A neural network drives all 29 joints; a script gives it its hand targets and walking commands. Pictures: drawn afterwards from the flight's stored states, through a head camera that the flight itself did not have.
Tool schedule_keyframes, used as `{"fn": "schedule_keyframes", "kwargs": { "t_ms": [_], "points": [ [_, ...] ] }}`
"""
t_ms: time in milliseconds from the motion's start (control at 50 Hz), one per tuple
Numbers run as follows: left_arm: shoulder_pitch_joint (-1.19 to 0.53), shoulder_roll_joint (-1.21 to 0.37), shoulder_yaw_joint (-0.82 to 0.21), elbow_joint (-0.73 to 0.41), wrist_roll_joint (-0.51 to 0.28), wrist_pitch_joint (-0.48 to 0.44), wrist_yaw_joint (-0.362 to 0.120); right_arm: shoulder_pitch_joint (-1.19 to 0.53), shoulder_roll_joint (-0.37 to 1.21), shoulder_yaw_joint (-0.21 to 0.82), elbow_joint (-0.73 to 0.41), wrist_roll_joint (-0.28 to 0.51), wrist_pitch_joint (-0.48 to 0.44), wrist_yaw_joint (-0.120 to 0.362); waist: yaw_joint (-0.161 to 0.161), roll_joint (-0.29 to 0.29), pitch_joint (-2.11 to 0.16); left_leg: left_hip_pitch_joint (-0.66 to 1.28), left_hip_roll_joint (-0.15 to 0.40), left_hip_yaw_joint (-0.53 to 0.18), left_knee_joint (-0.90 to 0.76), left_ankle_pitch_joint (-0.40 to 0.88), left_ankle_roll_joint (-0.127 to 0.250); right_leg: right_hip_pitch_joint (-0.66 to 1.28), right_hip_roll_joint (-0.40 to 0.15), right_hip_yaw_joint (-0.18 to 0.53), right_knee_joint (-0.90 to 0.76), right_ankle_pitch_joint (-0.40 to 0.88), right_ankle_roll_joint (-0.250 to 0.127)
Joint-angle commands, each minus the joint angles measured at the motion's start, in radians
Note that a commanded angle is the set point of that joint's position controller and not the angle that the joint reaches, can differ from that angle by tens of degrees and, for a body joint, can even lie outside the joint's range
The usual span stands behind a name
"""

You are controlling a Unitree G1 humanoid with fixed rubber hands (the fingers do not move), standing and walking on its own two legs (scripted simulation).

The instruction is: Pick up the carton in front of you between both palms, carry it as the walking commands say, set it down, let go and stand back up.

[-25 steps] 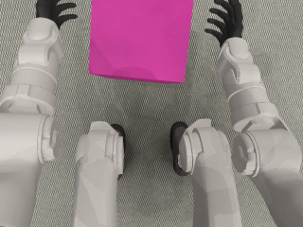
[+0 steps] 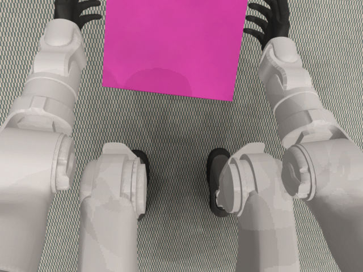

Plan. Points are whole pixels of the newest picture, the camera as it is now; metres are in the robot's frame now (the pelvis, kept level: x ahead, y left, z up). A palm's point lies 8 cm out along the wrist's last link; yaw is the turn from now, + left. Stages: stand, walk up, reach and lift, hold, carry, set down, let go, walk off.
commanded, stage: reach and lift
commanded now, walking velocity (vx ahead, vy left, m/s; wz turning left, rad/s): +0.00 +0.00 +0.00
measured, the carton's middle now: (172, 45) +0.50 +0.04 -0.25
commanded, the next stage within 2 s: none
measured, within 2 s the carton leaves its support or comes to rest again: leaves its support in 0.48 s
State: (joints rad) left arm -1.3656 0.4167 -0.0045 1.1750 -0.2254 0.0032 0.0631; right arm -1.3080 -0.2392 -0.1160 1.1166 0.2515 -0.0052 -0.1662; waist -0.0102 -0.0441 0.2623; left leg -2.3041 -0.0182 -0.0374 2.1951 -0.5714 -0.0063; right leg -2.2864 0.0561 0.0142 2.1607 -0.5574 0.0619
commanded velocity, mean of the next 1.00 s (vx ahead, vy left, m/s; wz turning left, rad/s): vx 0.00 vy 0.00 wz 0.00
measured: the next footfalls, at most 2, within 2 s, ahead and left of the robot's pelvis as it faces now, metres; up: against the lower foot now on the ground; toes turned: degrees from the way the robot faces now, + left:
none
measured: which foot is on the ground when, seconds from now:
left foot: down 0.00-1.00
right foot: down 0.00-1.00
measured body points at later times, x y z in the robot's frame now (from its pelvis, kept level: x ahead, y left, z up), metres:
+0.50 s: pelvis +0.00 +0.00 -0.01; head +0.35 +0.04 +0.27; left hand +0.54 +0.18 -0.18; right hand +0.54 -0.12 -0.17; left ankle +0.11 +0.12 -0.34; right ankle +0.12 -0.13 -0.34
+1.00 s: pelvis -0.01 -0.01 +0.09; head +0.25 +0.03 +0.46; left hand +0.49 +0.19 +0.02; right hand +0.50 -0.12 +0.03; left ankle +0.11 +0.12 -0.34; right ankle +0.12 -0.13 -0.34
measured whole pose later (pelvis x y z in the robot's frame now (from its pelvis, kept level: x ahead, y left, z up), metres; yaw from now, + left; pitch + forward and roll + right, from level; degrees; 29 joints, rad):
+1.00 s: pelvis -0.01 -0.01 +0.09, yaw +3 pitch +42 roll -2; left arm -1.10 0.09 0.39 0.86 0.20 0.31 0.03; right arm -1.03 0.04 -0.54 0.73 -0.18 0.30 -0.10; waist 0.00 -0.03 -0.14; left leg -2.09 -0.11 -0.08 1.85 -0.49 -0.05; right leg -2.07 0.13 0.08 1.85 -0.51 0.08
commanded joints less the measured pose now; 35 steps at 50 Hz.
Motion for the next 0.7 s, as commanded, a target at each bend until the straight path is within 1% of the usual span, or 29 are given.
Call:
{"fn": "schedule_keyframes", "kwargs": {
  "t_ms": [0, 60, 120, 160, 180, 200, 220, 240, 280, 300, 320, 340, 360, 380, 420, 480, 520, 560, 620, 660, 680],
  "points": [
    [-0.245, 0.072, 0.01, -0.074, 0.005, -0.019, -0.001, -0.162, -0.068, -0.028, -0.081, -0.019, -0.023, 0.0, -0.002, 0.116, -1.049, 0.61, 0.011, 0.007, -0.2, 0.321, -0.018, 0.446, 0.004, -0.082, -0.14, 0.281, 0.002],
    [-0.275, 0.052, -0.008, -0.065, -0.001, -0.023, 0.002, -0.2, -0.03, 0.001, -0.092, -0.006, -0.025, 0.002, 0.016, 0.109, -1.062, 0.599, 0.01, 0.013, -0.21, 0.294, -0.012, 0.485, 0.008, -0.076, -0.146, 0.275, 0.002],
    [-0.32, -0.011, -0.042, -0.057, -0.012, -0.03, 0.004, -0.246, 0.053, 0.045, -0.094, 0.009, -0.026, 0.004, 0.038, 0.096, -1.071, 0.594, 0.003, 0.019, -0.221, 0.267, -0.004, 0.524, 0.022, -0.068, -0.153, 0.267, 0.003],
    [-0.34, -0.027, -0.032, -0.043, 0.003, -0.034, 0.012, -0.257, 0.084, 0.04, -0.076, -0.001, -0.027, 0.001, 0.049, 0.084, -1.072, 0.59, -0.002, 0.021, -0.227, 0.253, -0.003, 0.541, 0.032, -0.067, -0.154, 0.263, 0.006],
    [-0.356, -0.052, -0.035, -0.04, 0.011, -0.035, 0.01, -0.265, 0.113, 0.039, -0.068, -0.011, -0.026, 0.001, 0.053, 0.078, -1.068, 0.585, -0.005, 0.023, -0.227, 0.249, -0.002, 0.55, 0.037, -0.067, -0.153, 0.26, 0.007],
    [-0.355, -0.075, -0.039, -0.025, 0.016, -0.035, 0.011, -0.26, 0.11, 0.021, -0.055, -0.029, -0.028, -0.005, 0.039, 0.081, -1.075, 0.584, -0.007, 0.025, -0.227, 0.244, -0.005, 0.555, 0.042, -0.072, -0.157, 0.258, 0.008],
    [-0.402, -0.192, -0.085, -0.061, -0.002, -0.038, -0.001, -0.311, 0.219, 0.067, -0.083, -0.024, -0.031, 0.008, 0.036, 0.085, -1.076, 0.594, -0.016, 0.024, -0.227, 0.25, -0.001, 0.546, 0.049, -0.073, -0.153, 0.261, 0.003],
    [-0.448, -0.304, -0.111, -0.056, -0.006, -0.034, -0.02, -0.365, 0.322, 0.085, -0.069, -0.025, -0.028, 0.028, 0.033, 0.081, -1.073, 0.596, -0.023, 0.023, -0.222, 0.262, -0.001, 0.535, 0.057, -0.076, -0.148, 0.267, 0.001],
    [-0.552, -0.585, -0.16, -0.081, 0.009, -0.019, -0.078, -0.496, 0.578, 0.128, -0.093, -0.044, -0.012, 0.089, 0.037, 0.081, -1.064, 0.584, -0.045, 0.03, -0.209, 0.261, 0.001, 0.513, 0.075, -0.078, -0.136, 0.262, -0.003],
    [-0.591, -0.691, -0.163, -0.096, 0.024, -0.006, -0.109, -0.545, 0.673, 0.132, -0.107, -0.065, 0.002, 0.122, 0.039, 0.075, -1.049, 0.562, -0.055, 0.034, -0.206, 0.245, 0.003, 0.503, 0.083, -0.079, -0.132, 0.245, -0.007],
    [-0.607, -0.768, -0.155, -0.108, 0.042, 0.008, -0.138, -0.578, 0.748, 0.124, -0.118, -0.089, 0.018, 0.151, 0.04, 0.067, -1.034, 0.545, -0.063, 0.039, -0.202, 0.23, 0.006, 0.492, 0.089, -0.083, -0.128, 0.23, -0.01],
    [-0.614, -0.827, -0.144, -0.112, 0.057, 0.021, -0.162, -0.598, 0.802, 0.106, -0.126, -0.114, 0.033, 0.173, 0.035, 0.064, -1.028, 0.529, -0.068, 0.044, -0.197, 0.228, 0.007, 0.485, 0.096, -0.088, -0.124, 0.227, -0.013],
    [-0.61, -0.875, -0.133, -0.123, 0.067, 0.032, -0.181, -0.607, 0.851, 0.099, -0.139, -0.128, 0.045, 0.19, 0.039, 0.059, -1.033, 0.525, -0.073, 0.051, -0.191, 0.237, 0.009, 0.483, 0.102, -0.093, -0.12, 0.233, -0.017],
    [-0.606, -0.907, -0.121, -0.138, 0.075, 0.039, -0.193, -0.606, 0.896, 0.094, -0.149, -0.136, 0.054, 0.203, 0.04, 0.05, -1.043, 0.529, -0.077, 0.054, -0.186, 0.253, 0.01, 0.482, 0.108, -0.098, -0.116, 0.245, -0.019],
    [-0.603, -0.985, -0.133, -0.186, 0.068, 0.053, -0.212, -0.608, 0.977, 0.109, -0.19, -0.13, 0.068, 0.224, 0.052, 0.052, -1.109, 0.56, -0.083, 0.064, -0.171, 0.318, 0.011, 0.505, 0.117, -0.102, -0.103, 0.295, -0.025],
    [-0.606, -1.084, -0.186, -0.306, 0.033, 0.066, -0.214, -0.607, 1.086, 0.167, -0.281, -0.088, 0.083, 0.229, 0.066, 0.068, -1.308, 0.676, -0.091, 0.081, -0.161, 0.439, 0.005, 0.58, 0.126, -0.112, -0.091, 0.393, -0.023],
    [-0.606, -1.141, -0.226, -0.404, 0.011, 0.08, -0.204, -0.598, 1.141, 0.211, -0.348, -0.066, 0.1, 0.223, 0.064, 0.087, -1.475, 0.785, -0.098, 0.095, -0.165, 0.511, -0.004, 0.638, 0.133, -0.121, -0.092, 0.445, -0.015],
    [-0.572, -1.188, -0.25, -0.481, 0.012, 0.106, -0.192, -0.593, 1.17, 0.253, -0.426, -0.058, 0.125, 0.217, 0.062, 0.104, -1.6, 0.885, -0.108, 0.105, -0.179, 0.554, -0.012, 0.655, 0.142, -0.13, -0.107, 0.458, -0.006],
    [-0.486, -1.255, -0.26, -0.557, 0.048, 0.16, -0.185, -0.582, 1.187, 0.305, -0.545, -0.076, 0.165, 0.215, 0.064, 0.11, -1.683, 0.942, -0.127, 0.118, -0.224, 0.507, -0.013, 0.672, 0.149, -0.138, -0.155, 0.4, -0.007],
    [-0.443, -1.294, -0.251, -0.571, 0.077, 0.198, -0.19, -0.566, 1.191, 0.311, -0.579, -0.101, 0.192, 0.222, 0.055, 0.098, -1.642, 0.915, -0.133, 0.116, -0.268, 0.421, -0.01, 0.664, 0.148, -0.141, -0.202, 0.325, -0.013],
    [-0.425, -1.311, -0.24, -0.556, 0.092, 0.216, -0.196, -0.553, 1.19, 0.3, -0.573, -0.119, 0.207, 0.226, 0.046, 0.092, -1.59, 0.88, -0.134, 0.113, -0.293, 0.365, -0.008, 0.647, 0.146, -0.142, -0.226, 0.28, -0.018]
  ]
}}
